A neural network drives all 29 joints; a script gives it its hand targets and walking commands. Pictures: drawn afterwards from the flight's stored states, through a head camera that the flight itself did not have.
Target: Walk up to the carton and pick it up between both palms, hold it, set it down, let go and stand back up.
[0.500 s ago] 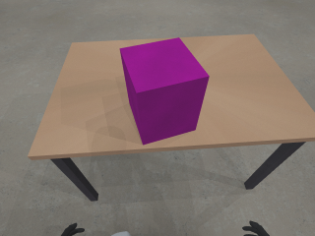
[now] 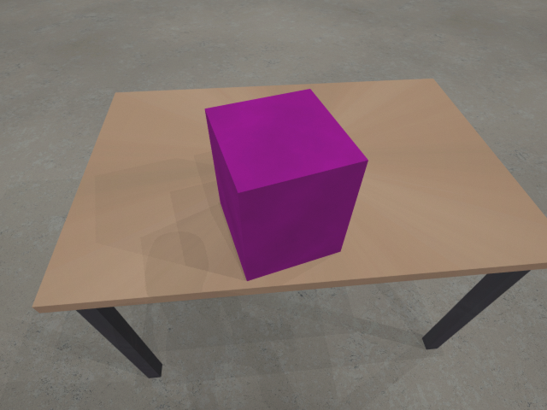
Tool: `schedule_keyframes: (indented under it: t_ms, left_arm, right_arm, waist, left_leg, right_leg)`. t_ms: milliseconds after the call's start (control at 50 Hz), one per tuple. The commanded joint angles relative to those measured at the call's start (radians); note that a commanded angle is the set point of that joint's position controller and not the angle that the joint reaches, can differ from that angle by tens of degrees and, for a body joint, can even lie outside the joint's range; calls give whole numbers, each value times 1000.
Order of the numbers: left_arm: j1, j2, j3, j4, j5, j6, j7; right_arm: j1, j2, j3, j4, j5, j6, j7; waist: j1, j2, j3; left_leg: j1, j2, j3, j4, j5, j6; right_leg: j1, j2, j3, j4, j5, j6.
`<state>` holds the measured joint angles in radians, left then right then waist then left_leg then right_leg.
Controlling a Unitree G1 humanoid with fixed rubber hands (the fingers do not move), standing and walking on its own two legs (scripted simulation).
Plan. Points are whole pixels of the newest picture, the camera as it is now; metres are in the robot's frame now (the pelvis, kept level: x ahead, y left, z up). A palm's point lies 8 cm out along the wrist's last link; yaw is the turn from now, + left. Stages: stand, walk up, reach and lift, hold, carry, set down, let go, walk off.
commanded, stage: walk up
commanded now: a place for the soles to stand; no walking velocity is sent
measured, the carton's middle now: (278, 186) +0.49 -0.01 +0.02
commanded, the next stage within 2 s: reach and lift in 1.74 s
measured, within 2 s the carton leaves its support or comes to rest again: neither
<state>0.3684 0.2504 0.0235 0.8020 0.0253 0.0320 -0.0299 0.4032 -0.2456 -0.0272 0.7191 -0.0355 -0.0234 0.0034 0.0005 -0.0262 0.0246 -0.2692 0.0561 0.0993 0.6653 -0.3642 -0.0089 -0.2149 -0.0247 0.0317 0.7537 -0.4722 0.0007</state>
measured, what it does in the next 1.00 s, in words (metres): steps on the spot: right foot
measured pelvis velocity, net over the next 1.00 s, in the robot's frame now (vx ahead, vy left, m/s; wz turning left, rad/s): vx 0.02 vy -0.04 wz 0.16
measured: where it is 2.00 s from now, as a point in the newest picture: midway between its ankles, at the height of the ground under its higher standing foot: outside the picture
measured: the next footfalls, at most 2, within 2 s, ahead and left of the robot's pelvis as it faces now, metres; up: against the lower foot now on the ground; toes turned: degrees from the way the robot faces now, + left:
right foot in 0.14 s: +0.07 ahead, -0.13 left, +0.00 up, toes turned -1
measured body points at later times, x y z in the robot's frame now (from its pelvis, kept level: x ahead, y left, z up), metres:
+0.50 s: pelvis +0.04 -0.03 +0.00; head +0.07 -0.02 +0.45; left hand +0.14 +0.22 -0.13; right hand +0.15 -0.28 -0.12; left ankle +0.03 +0.09 -0.72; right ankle +0.03 -0.13 -0.72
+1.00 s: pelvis +0.02 -0.04 +0.01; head +0.05 -0.03 +0.45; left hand +0.07 +0.23 -0.13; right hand +0.15 -0.28 -0.12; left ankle +0.03 +0.09 -0.72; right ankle +0.03 -0.13 -0.72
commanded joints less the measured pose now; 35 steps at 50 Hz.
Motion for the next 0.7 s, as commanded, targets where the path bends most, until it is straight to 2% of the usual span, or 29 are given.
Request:
schedule_keyframes:
  t_ms: [0, 20, 40, 60, 80, 100, 120, 140, 160, 180, 200, 220, 240, 260, 280, 300, 320, 340, 360, 380, 400, 440, 460, 520, 560, 600, 640, 680]
  left_arm:
    - [-94, 90, 31, -157, 9, -36, 18]
    - [-89, 81, 34, -162, 7, -38, 19]
    - [-66, 71, 31, -166, -1, -44, 16]
    - [-55, 77, 31, -161, 3, -42, 12]
    - [-18, 69, 31, -152, -3, -44, 11]
    - [43, 85, 41, -131, -2, -48, 9]
    - [94, 132, 56, -107, 2, -54, 12]
    - [97, 229, 83, -99, 11, -56, 19]
    - [64, 257, 77, -116, -11, -47, 30]
    - [27, 237, 71, -114, -23, -38, 35]
    - [-19, 206, 54, -128, -19, -36, 37]
    - [-39, 189, 45, -133, -10, -32, 41]
    - [-44, 192, 39, -139, -5, -29, 47]
    - [-67, 191, 33, -140, -3, -25, 50]
    - [-105, 189, 24, -142, -6, -19, 48]
    - [-157, 189, 18, -149, -10, -14, 43]
    - [-180, 174, 12, -158, -19, -13, 37]
    - [-179, 149, 7, -171, -28, -13, 30]
    - [-133, 115, -2, -175, -35, -9, 26]
    - [-127, 109, 0, -161, -29, 0, 32]
    - [-128, 121, 2, -144, -27, 0, 33]
    - [-152, 177, 15, -112, -26, -15, 30]
    - [-159, 192, 22, -112, -25, -21, 28]
    - [-167, 176, 16, -108, -28, -26, 27]
    - [-172, 174, 14, -102, -31, -23, 25]
    - [-179, 177, 12, -100, -33, -17, 23]
    - [-195, 171, 10, -105, -33, -13, 20]
    - [-189, 177, 11, -98, -28, -13, 19]
  right_arm:
    - [141, -244, -79, -63, -16, -13, -31]
    - [126, -244, -73, -62, -19, -6, -35]
    - [89, -252, -72, -59, -19, 1, -38]
    - [53, -248, -69, -63, -16, 3, -41]
    - [-14, -243, -61, -78, -2, 7, -37]
    - [-80, -230, -53, -92, 10, 11, -31]
    - [-110, -202, -36, -108, 19, 13, -24]
    - [-43, -112, -2, -129, 34, 9, -19]
    - [-1, -66, 1, -117, 45, 22, -30]
    - [-8, -96, -12, -91, 42, 43, -44]
    - [-22, -103, -13, -87, 36, 48, -44]
    - [-19, -101, -14, -76, 35, 44, -46]
    - [-4, -99, -14, -68, 29, 37, -49]
    - [12, -97, -14, -62, 25, 26, -50]
    - [45, -90, -14, -54, 28, 13, -47]
    - [83, -90, -15, -42, 29, -1, -43]
    - [86, -123, -26, -42, 19, -12, -40]
    - [70, -181, -41, -43, 13, -16, -40]
    - [16, -223, -53, -58, 22, -13, -39]
    - [-42, -238, -53, -58, 38, -3, -33]
    - [-92, -220, -43, -74, 44, -1, -25]
    - [-84, -157, -23, -82, 44, 0, -21]
    - [-56, -144, -18, -77, 38, -2, -23]
    - [-71, -148, -21, -71, 34, 3, -26]
    - [-86, -151, -26, -71, 35, 5, -27]
    - [-97, -145, -25, -73, 36, 9, -27]
    - [-108, -145, -26, -78, 36, 10, -28]
    - [-123, -151, -28, -69, 35, 10, -27]
  waist:
    - [-77, 173, 73]
    - [-63, 173, 90]
    - [-42, 189, 93]
    - [-25, 193, 79]
    - [14, 218, 66]
    - [67, 208, 46]
    - [98, 142, 3]
    - [80, -65, -70]
    - [55, -121, -88]
    - [53, -84, -62]
    - [47, -82, -4]
    - [49, -94, 16]
    - [43, -122, 30]
    - [25, -129, 23]
    - [-2, -113, -13]
    - [-33, -116, -42]
    - [-43, -70, -62]
    - [-32, -15, -90]
    - [3, 22, -103]
    - [18, 73, -74]
    - [32, 99, -51]
    - [12, 67, -61]
    - [0, 50, -88]
    - [-1, 52, -104]
    - [2, 48, -102]
    - [2, 54, -75]
    - [1, 28, -55]
    - [5, 17, -38]
  left_leg:
    - [229, 380, -453, -294, 553, 326]
    - [190, 368, -421, -294, 570, 317]
    - [167, 342, -374, -278, 563, 293]
    - [138, 323, -333, -263, 583, 267]
    - [46, 273, -247, -228, 605, 225]
    - [-37, 212, -170, -149, 571, 169]
    - [-117, 144, -100, -29, 502, 98]
    - [-197, 43, -22, 137, 304, 22]
    - [-154, -39, -37, 168, -180, -5]
    - [-100, -21, -102, 232, -306, 1]
    - [-166, -18, -114, 258, -302, -3]
    - [-208, -20, -124, 260, -286, -3]
    - [-215, -6, -128, 223, -240, -3]
    - [-169, 1, -124, 136, -166, -2]
    - [-89, 1, -100, 9, -53, 4]
    - [8, -3, -85, -136, 127, 15]
    - [113, 24, -142, -205, 383, 38]
    - [159, 102, -268, -197, 550, 80]
    - [88, 188, -384, -213, 504, 148]
    - [-31, 194, -374, -204, 484, 186]
    - [-56, 155, -329, -177, 497, 162]
    - [-6, 66, -224, -134, 522, 82]
    - [30, 50, -200, -110, 545, 62]
    - [80, 38, -186, -86, 547, 54]
    - [77, 38, -191, -88, 541, 57]
    - [59, 30, -192, -98, 476, 52]
    - [44, 24, -203, -102, 436, 47]
    - [28, 20, -210, -97, 421, 45]
  right_leg:
    - [-358, -3, -19, 186, -168, -2]
    - [-345, -19, -14, 151, -179, -2]
    - [-314, -31, -14, 77, -146, -2]
    - [-261, -46, -12, 17, -63, 2]
    - [-133, -46, -29, -91, 73, 0]
    - [14, -22, -54, -251, 237, -6]
    - [152, -32, -13, -344, 454, -9]
    - [236, -174, 199, -373, 608, -64]
    - [143, -302, 339, -411, 605, -169]
    - [55, -323, 327, -385, 545, -249]
    - [62, -311, 286, -368, 589, -272]
    - [87, -298, 230, -353, 685, -269]
    - [85, -295, 207, -330, 782, -257]
    - [70, -283, 166, -296, 891, -237]
    - [59, -245, 100, -252, 918, -205]
    - [31, -213, 54, -203, 892, -170]
    - [-35, -183, 22, -144, 822, -116]
    - [-83, -112, -45, -85, 653, -60]
    - [-43, -58, -68, -76, 388, -26]
    - [54, -44, -40, -118, 261, -21]
    - [80, -67, -2, -178, 330, -24]
    - [91, -117, 8, -252, 518, -51]
    - [98, -127, -3, -249, 586, -68]
    - [87, -139, -28, -252, 655, -75]
    - [85, -137, -36, -264, 627, -70]
    - [63, -138, -44, -288, 532, -75]
    - [44, -138, -56, -304, 465, -81]
    - [45, -150, -51, -327, 465, -75]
